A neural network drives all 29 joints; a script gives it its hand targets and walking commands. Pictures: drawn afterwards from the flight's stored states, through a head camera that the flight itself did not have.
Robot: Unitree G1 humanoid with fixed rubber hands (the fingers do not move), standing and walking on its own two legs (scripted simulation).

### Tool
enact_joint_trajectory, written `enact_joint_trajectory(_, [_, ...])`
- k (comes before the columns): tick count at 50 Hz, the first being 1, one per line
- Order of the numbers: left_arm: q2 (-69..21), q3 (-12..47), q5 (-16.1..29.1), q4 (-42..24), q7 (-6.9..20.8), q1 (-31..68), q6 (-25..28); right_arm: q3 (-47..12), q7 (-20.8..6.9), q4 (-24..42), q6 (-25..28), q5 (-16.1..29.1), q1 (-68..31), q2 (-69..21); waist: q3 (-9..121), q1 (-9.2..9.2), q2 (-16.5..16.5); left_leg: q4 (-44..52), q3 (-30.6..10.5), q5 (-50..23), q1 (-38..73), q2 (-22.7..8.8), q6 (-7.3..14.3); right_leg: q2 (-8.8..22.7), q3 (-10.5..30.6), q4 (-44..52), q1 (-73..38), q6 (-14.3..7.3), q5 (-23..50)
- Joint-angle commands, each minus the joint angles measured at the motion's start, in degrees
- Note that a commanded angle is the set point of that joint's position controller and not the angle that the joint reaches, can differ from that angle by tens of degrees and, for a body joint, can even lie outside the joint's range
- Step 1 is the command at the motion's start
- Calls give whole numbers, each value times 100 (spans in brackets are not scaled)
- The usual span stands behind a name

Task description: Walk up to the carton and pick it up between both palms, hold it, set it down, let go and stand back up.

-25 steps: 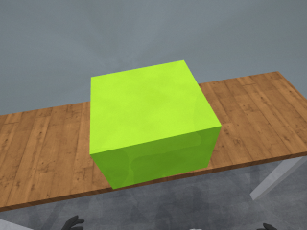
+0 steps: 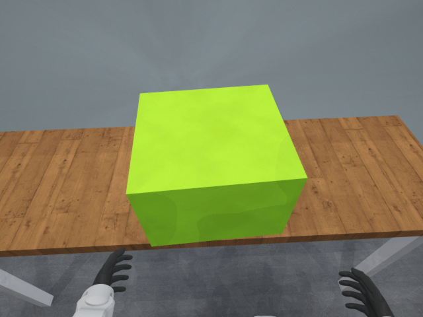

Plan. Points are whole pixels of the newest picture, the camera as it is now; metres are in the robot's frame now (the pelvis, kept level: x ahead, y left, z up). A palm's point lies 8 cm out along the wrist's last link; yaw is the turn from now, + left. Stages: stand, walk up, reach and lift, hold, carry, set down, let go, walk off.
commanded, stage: reach and lift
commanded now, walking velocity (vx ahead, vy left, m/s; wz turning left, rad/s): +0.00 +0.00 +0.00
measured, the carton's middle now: (211, 163) +0.43 +0.02 +0.03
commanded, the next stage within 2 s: none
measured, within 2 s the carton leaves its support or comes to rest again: neither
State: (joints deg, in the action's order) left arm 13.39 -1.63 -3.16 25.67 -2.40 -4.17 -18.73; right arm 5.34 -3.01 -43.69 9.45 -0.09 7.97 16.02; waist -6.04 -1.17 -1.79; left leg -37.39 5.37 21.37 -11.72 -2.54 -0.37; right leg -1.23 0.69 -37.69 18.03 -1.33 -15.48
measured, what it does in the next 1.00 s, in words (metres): stands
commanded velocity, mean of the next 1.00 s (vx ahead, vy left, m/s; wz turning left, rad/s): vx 0.00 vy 0.00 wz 0.00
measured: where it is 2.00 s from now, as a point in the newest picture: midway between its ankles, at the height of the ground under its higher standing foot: outside the picture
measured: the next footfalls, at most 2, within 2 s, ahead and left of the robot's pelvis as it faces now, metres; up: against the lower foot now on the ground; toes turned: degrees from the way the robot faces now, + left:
none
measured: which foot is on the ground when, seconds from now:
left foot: down 0.00-1.00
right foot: down 0.00-1.00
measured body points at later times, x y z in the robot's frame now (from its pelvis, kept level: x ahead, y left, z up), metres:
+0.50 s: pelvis +0.01 -0.01 +0.02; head +0.01 -0.01 +0.47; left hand +0.20 +0.25 -0.03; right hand +0.16 -0.25 -0.04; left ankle -0.01 +0.12 -0.72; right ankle +0.05 -0.10 -0.72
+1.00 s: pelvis +0.04 +0.01 +0.03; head +0.03 +0.02 +0.47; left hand +0.20 +0.25 +0.00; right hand +0.21 -0.24 +0.00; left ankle -0.01 +0.12 -0.72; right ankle +0.05 -0.10 -0.72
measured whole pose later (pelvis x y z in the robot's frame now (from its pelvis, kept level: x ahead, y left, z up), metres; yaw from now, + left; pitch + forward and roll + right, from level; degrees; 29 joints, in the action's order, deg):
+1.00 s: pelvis +0.04 +0.01 +0.03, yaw +2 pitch -4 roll -1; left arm 11.8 0.6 5.6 15.7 -6.3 -20.1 8.1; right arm 2.4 -7.1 -25.3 16.4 14.7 20.6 18.2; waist -2.6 1.7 -0.5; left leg -19.6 3.9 15.0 -0.3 -1.6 -0.2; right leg -0.8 -0.8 -18.4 5.0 -0.6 -9.2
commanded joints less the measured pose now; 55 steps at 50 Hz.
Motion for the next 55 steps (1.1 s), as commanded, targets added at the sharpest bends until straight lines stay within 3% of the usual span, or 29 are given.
enact_joint_trajectory(1, [962,-392,-35,-627,8,405,127,33,139,572,-79,110,310,442,424,-126,150,1223,37,-146,-581,158,148,186,311,957,-1227,-19,874])
enact_joint_trajectory(5, [1019,-465,63,-768,67,445,256,-67,206,1179,-173,167,324,175,318,-63,250,1465,77,-79,-625,198,199,241,410,1240,-1508,49,528])
enact_joint_trajectory(13, [1080,-455,563,-871,53,44,922,46,236,2182,-88,78,622,57,495,21,-66,1922,60,-463,-121,253,204,195,299,1705,-1514,141,594])
enact_joint_trajectory(17, [1054,-422,727,-810,44,-172,1254,98,213,2323,-26,79,760,67,512,71,-203,2127,33,-555,-44,242,209,150,240,1859,-1609,147,581])
enact_joint_trajectory(28, [758,-189,856,-1087,-205,-357,1931,38,-38,2390,145,608,828,292,459,177,203,2407,-110,-613,-9,155,119,95,214,1979,-1673,-1,538])
enact_joint_trajectory(41, [376,-24,816,-1617,-368,-1172,2587,72,-297,2441,665,1235,1061,878,619,248,165,2128,-312,-2206,545,233,-218,-61,128,2037,-1785,-124,1686])
enact_joint_trajectory(50, [193,102,905,-1865,-433,-1473,3012,38,-461,2578,979,1678,1170,1173,566,307,190,2019,-417,-2588,551,218,-302,-129,123,2048,-1751,-214,1754])
enact_joint_trajectory(55, [176,159,976,-2113,-535,-1364,3177,52,-535,2785,1053,1872,1053,1289,615,299,209,2022,-428,-2407,445,220,-279,-121,156,2018,-1749,-214,1598])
